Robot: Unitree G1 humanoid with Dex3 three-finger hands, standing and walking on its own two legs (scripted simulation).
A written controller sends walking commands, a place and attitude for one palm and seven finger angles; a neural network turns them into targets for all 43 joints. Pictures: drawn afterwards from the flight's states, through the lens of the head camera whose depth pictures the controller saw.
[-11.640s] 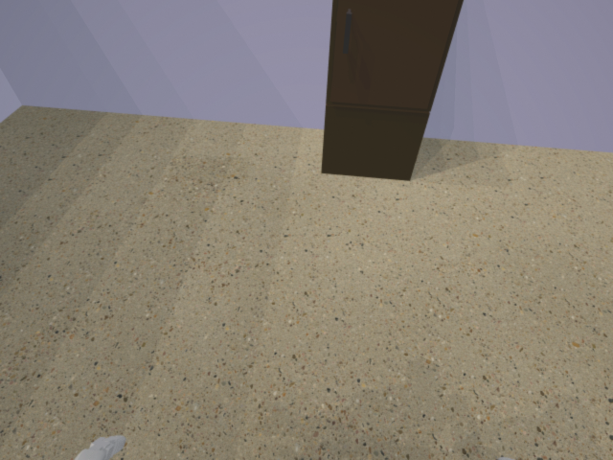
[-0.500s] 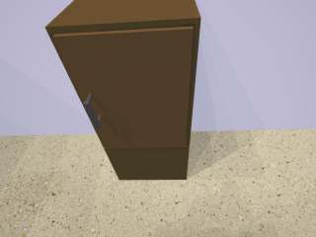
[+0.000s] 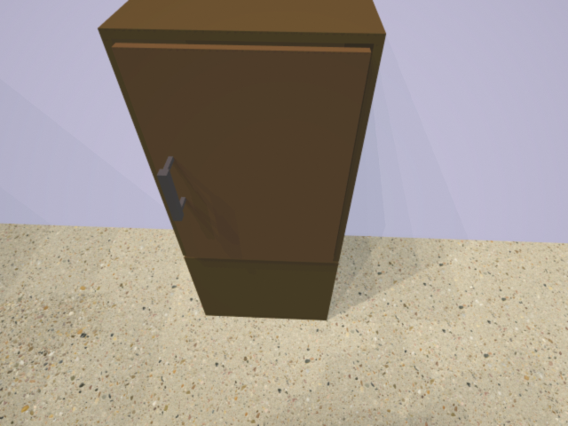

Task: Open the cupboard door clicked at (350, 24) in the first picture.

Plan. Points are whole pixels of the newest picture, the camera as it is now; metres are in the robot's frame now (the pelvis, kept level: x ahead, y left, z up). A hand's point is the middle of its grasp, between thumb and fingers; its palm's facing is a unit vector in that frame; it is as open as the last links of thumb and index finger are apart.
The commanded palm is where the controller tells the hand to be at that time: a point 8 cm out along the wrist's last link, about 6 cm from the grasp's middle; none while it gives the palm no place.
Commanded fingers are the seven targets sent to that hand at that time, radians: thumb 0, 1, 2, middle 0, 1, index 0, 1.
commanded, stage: look again from close up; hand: left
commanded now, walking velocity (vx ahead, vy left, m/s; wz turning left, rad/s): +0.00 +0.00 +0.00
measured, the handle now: (174, 189) +0.58 +0.28 -0.05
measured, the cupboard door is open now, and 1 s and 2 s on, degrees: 0 0 0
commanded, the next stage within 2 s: raise the hand with hooked fingers in 0.40 s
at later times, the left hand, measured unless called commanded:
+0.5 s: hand out of the picture +0.01 +0.18 -0.17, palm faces +0.05 -0.98 -0.19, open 7.4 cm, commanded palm +0.11 +0.23 -0.07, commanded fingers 0.00 0.88 0.89 -0.20 -0.31 -0.20 -0.31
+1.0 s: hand out of the picture +0.14 +0.21 -0.10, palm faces +0.12 -0.99 +0.01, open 9.1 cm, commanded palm +0.15 +0.27 -0.06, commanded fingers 0.00 0.29 0.64 -0.24 -0.69 -0.24 -0.69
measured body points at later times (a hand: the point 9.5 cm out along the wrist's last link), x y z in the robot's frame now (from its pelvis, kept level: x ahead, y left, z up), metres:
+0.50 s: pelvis +0.01 +0.01 +0.00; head +0.02 +0.00 +0.45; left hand +0.01 +0.23 -0.16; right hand +0.00 -0.19 -0.17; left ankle -0.03 +0.14 -0.74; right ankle +0.03 -0.09 -0.74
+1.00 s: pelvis -0.03 +0.01 -0.09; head +0.03 +0.04 +0.35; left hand +0.13 +0.27 -0.09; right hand +0.23 -0.23 -0.10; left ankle -0.03 +0.14 -0.74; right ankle +0.03 -0.09 -0.74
